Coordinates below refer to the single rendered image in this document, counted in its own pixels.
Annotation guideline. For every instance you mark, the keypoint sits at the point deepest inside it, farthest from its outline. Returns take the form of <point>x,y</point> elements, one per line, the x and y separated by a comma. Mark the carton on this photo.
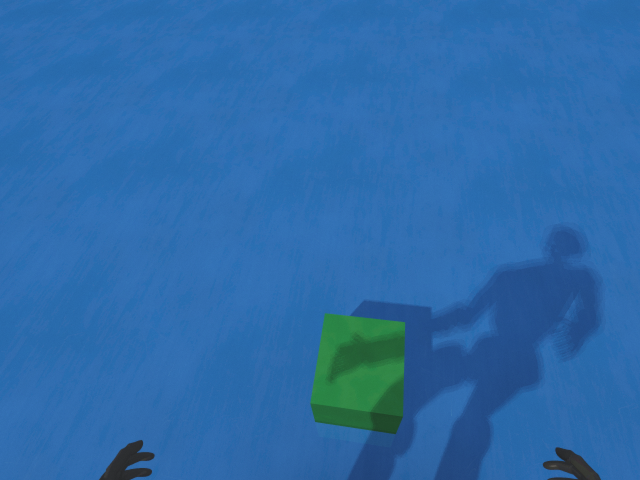
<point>359,377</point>

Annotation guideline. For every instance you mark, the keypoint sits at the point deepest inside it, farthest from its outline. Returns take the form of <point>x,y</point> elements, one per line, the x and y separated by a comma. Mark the right robot hand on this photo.
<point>573,464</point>

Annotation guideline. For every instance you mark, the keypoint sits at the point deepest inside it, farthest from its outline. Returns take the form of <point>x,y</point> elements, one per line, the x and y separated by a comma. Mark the left robot hand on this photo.
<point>126,457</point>

